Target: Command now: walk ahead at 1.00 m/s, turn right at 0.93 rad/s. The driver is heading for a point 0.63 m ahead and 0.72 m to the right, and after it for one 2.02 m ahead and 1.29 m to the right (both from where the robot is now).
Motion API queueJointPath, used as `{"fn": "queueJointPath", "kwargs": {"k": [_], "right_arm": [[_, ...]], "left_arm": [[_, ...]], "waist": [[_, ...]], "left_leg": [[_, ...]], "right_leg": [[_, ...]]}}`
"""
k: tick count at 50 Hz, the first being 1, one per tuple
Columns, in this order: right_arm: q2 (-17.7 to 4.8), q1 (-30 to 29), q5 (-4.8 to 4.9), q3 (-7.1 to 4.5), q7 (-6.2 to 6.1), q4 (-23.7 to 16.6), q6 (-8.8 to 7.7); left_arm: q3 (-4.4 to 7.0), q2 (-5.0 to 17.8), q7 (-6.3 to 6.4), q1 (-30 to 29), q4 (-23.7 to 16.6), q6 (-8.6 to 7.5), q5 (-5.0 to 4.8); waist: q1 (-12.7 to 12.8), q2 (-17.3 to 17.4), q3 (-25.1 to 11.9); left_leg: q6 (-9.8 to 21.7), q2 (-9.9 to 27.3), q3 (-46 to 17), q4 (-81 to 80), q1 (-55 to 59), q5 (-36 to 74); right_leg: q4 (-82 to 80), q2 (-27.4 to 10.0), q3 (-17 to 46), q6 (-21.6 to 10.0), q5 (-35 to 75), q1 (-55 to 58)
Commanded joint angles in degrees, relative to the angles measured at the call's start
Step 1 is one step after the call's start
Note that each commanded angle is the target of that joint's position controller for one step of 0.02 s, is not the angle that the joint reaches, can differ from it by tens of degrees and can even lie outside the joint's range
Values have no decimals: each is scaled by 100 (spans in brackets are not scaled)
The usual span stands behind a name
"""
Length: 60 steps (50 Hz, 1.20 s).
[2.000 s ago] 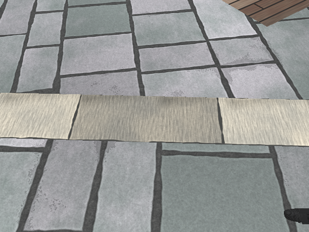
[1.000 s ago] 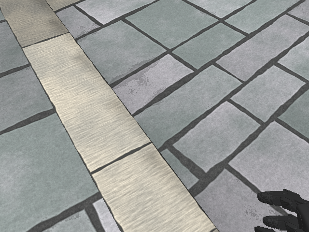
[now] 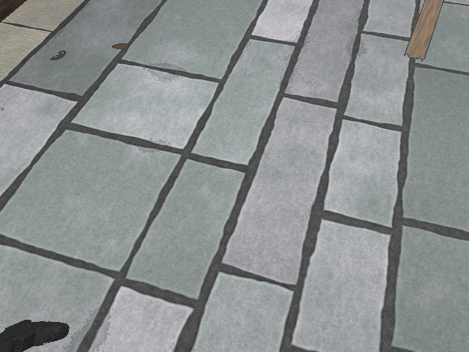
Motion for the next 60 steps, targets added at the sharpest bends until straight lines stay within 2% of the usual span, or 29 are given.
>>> {"fn": "queueJointPath", "kwargs": {"k": [1,4,6,7,8,9,10,11,12,13,15,20,22,23,24,25,28,34,37,41,42,43,44,45,46,47,49,54,60], "right_arm": [[-212,-522,-26,35,-13,-444,-148],[-505,109,-57,9,-96,-223,7],[-635,177,-81,-18,-173,-64,215],[-594,-337,-67,-60,-139,-112,308],[-218,-934,-192,2,-65,-461,288],[-159,-644,-69,108,-101,-984,197],[-373,-923,-129,160,-95,-1246,87],[-488,-1187,-99,183,-50,-1393,-36],[-726,-1488,-154,68,-5,-1304,8],[-684,-1444,-232,48,34,-1356,130],[-661,-1772,-242,37,61,-1492,338],[-253,-933,92,21,163,-1194,288],[-703,1074,6,-236,0,-697,333],[-976,1594,-155,-245,-84,-558,300],[-1045,640,-201,-189,-43,-842,296],[-766,-443,-160,-198,-23,-1078,312],[-226,-995,-120,-85,50,-943,294],[67,-1027,24,-35,149,-629,2],[-119,-940,54,-53,101,-613,-11],[-723,-732,115,-181,-56,-744,199],[-1556,-1406,400,-459,-184,-1188,265],[-1243,-1791,414,-413,-199,-1336,290],[-229,-1662,154,-169,-121,-1412,218],[74,-737,8,-39,-47,-1748,36],[-409,-928,89,-57,-14,-1964,-102],[-545,-1386,285,-86,-1,-2151,-161],[-631,-1558,155,-155,-107,-2003,21],[-143,-2236,-22,-88,-107,-2319,239],[-15,-2659,82,29,69,-2255,236]], "left_arm": [[-274,-407,-99,-260,-158,-32,40],[-287,-206,120,-236,165,-59,342],[-145,96,302,1532,803,-29,350],[16,379,387,2844,1245,-48,280],[203,1044,454,3237,1467,-32,42],[247,1460,503,3229,1382,-54,-17],[227,1221,554,3208,1173,-90,4],[215,1103,679,2812,1073,-66,111],[88,710,728,1979,968,-125,60],[50,796,780,1592,903,-224,24],[-42,544,729,1018,792,-427,4],[111,688,538,873,812,-557,-162],[80,646,522,608,747,-586,-73],[-201,-488,543,438,506,-623,37],[-279,-548,564,1209,81,-598,-196],[-296,-325,562,1388,258,-435,-92],[-292,-368,304,903,190,-157,67],[-346,-315,173,-27,-320,39,-4],[-443,-408,95,-580,-563,0,62],[-350,-176,174,529,-167,-103,75],[52,483,230,1358,-121,-162,-566],[228,843,356,2362,238,-140,-599],[287,1001,545,2100,251,-66,-555],[226,1429,520,1446,-198,-130,-139],[264,1302,473,1483,-457,-152,47],[242,1048,445,1128,-504,-230,-3],[83,491,473,479,-609,-360,-336],[163,501,759,661,-465,-163,-322],[-120,-257,983,1026,-227,82,-186]], "waist": [[417,258,543],[455,29,531],[1290,364,-198],[2068,-131,-416],[1937,-720,-272],[1476,-671,-1162],[1611,423,-1799],[1433,304,-1484],[890,1154,-583],[433,668,64],[58,1078,920],[-295,429,-207],[-1526,800,-1263],[-1416,2123,-1386],[-253,2731,-1474],[120,1848,-765],[338,808,392],[553,621,401],[555,322,783],[1042,634,-203],[1620,1267,-834],[2031,833,-1258],[1551,-834,-952],[640,-1423,-2087],[1016,-392,-3234],[778,292,-2458],[322,1153,-1187],[260,597,-550],[817,-318,-982]], "left_leg": [[459,1025,-503,-1350,-1454,1673],[402,886,118,-30,-425,4584],[383,1055,97,2710,-626,6832],[279,527,212,5652,-1839,4409],[305,-129,11,7239,-4095,-107],[130,218,-709,7307,-5382,-117],[141,348,-1290,6566,-6052,517],[71,348,-1565,5953,-6344,718],[-73,550,-1599,4768,-5803,1259],[-267,670,-1779,3903,-5026,1043],[-498,948,-1834,1968,-3391,1058],[-142,7,-1064,-59,549,3449],[-105,-55,-954,-257,2424,2280],[-6,1490,-2736,-964,2592,880],[191,2478,-6131,-2821,2217,-355],[643,2488,-6273,-2968,1395,-2167],[482,1674,-3346,-2800,-307,-125],[257,950,-368,-3397,-365,3183],[312,1021,303,-3394,-112,4899],[194,1148,530,-1206,709,8950],[167,1182,129,-228,433,9571],[-52,879,99,1321,-318,7888],[-356,-201,-57,3448,-2090,1223],[-492,-688,-1202,5290,-3511,-290],[-410,-528,-2162,5621,-3712,-9],[-299,-433,-2150,4999,-4164,467],[-351,-12,-2104,4098,-3684,952],[-509,-220,-1654,1820,-2752,1699],[-360,-84,-1358,58,-1898,4074]], "right_leg": [[-672,87,-530,-119,1206,1303],[-1194,562,-1206,-228,218,1868],[-1279,601,-1024,-585,-699,3633],[-2011,155,-193,-1164,-257,5077],[-879,-199,188,-1182,1154,6372],[-193,-1042,1423,-1608,3089,7729],[-863,-1336,2555,-1981,987,8206],[-2117,-1728,3882,-2248,-1686,7489],[-2711,-1500,3572,-1906,-2237,5936],[-2789,-1548,3749,-2023,-1572,4451],[-3137,-1087,3021,-1745,-946,1889],[-1870,286,1790,-735,-588,727],[1139,813,1395,-315,33,530],[3724,1301,1118,-226,-4665,-210],[4388,1150,808,-277,-4646,-1054],[4572,595,610,-296,-4026,-1352],[3973,-133,432,-88,-3505,-991],[2389,-165,-49,64,-1927,-643],[566,-156,-646,-47,-1583,-264],[-619,748,-1209,-306,-1734,1599],[-507,643,-695,-327,-1656,2717],[-1274,502,-205,-498,-862,4128],[-1370,-40,757,-712,633,5312],[-1146,-1194,3432,-2012,2650,6453],[-1762,-1636,4211,-2496,1410,6805],[-2424,-1449,4393,-2439,-614,6015],[-2641,-900,3675,-1787,-790,4119],[-2273,276,2149,-1067,1117,1966],[-1861,160,1688,-291,-98,1974]]}}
